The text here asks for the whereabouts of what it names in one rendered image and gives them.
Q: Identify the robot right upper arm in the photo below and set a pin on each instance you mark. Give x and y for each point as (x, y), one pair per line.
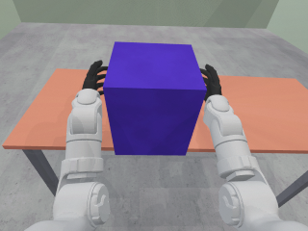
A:
(251, 206)

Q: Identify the left robot hand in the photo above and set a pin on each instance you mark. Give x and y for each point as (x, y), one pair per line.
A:
(92, 77)

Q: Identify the left robot forearm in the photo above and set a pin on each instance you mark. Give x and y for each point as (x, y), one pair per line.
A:
(83, 140)

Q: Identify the right robot forearm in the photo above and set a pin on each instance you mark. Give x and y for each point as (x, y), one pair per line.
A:
(235, 162)

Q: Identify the robot left upper arm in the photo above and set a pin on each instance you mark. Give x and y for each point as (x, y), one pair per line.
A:
(78, 207)

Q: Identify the carton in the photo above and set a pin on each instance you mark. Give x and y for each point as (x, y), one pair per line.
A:
(153, 94)

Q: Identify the table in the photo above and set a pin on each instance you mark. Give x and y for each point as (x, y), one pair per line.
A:
(273, 113)

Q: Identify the right robot hand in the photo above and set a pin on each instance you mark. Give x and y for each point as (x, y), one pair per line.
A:
(212, 81)

